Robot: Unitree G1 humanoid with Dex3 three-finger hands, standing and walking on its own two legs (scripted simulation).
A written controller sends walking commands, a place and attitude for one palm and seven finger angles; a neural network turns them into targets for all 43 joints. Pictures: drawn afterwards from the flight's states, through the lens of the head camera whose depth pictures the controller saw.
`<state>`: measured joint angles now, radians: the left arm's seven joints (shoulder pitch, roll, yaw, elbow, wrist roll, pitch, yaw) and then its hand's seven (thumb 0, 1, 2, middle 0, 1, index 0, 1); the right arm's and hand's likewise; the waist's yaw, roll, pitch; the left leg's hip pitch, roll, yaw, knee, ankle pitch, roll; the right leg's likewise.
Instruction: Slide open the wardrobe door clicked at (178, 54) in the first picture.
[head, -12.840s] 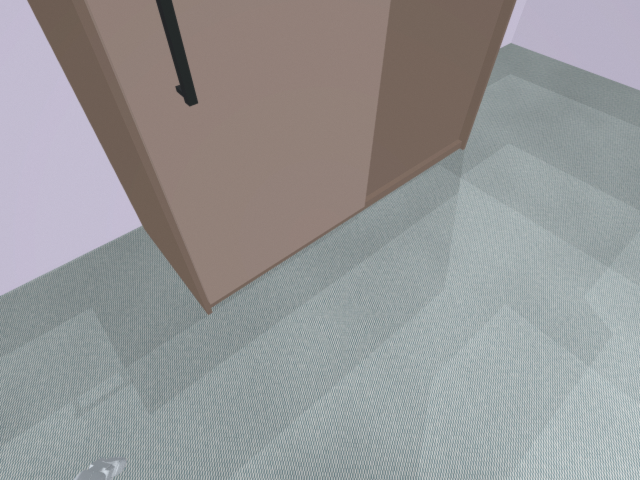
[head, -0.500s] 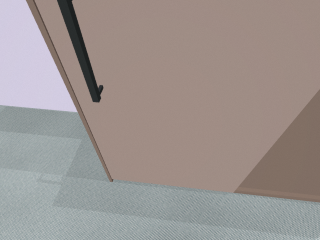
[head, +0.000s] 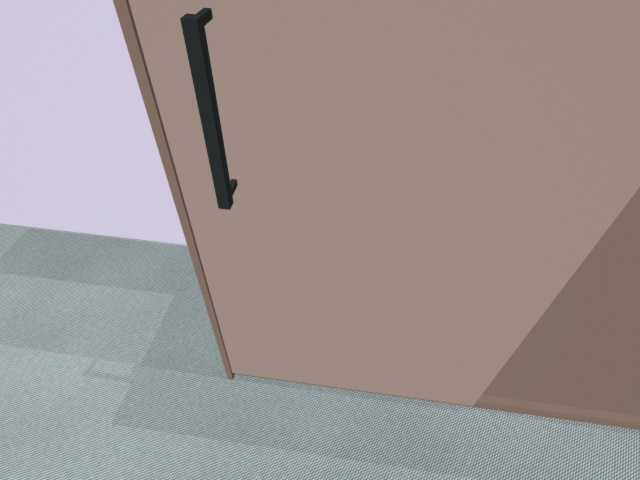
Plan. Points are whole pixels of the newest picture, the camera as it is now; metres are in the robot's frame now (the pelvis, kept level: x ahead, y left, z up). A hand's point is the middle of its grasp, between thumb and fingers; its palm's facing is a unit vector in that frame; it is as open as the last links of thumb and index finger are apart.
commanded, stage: come to a stop and stand still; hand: left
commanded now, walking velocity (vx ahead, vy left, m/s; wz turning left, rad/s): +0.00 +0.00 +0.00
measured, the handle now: (216, 121) +0.56 +0.19 +0.19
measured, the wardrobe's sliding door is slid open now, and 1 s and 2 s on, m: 0.00 0.00 0.00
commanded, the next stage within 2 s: look again from close up in 0.32 s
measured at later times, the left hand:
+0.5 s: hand out of the picture +0.05 +0.26 -0.15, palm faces -0.03 -0.94 -0.34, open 7.4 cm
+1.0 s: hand out of the picture +0.06 +0.24 -0.15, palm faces -0.04 -0.95 -0.32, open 7.3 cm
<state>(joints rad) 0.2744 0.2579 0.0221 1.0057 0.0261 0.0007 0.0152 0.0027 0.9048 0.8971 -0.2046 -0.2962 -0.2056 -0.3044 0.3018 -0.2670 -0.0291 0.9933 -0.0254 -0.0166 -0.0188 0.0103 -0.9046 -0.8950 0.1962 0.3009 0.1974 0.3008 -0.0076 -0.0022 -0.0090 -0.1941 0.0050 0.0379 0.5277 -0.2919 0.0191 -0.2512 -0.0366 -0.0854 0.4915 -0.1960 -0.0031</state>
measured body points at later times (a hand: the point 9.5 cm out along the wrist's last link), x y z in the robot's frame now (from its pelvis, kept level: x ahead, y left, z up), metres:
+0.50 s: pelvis -0.01 +0.01 +0.01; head -0.02 +0.01 +0.46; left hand +0.05 +0.30 -0.13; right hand +0.07 -0.27 -0.13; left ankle +0.00 +0.11 -0.74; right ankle +0.05 -0.12 -0.74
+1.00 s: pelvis -0.01 +0.00 +0.01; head -0.01 +0.00 +0.46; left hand +0.06 +0.29 -0.12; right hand +0.05 -0.29 -0.13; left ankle +0.00 +0.11 -0.74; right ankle +0.05 -0.12 -0.74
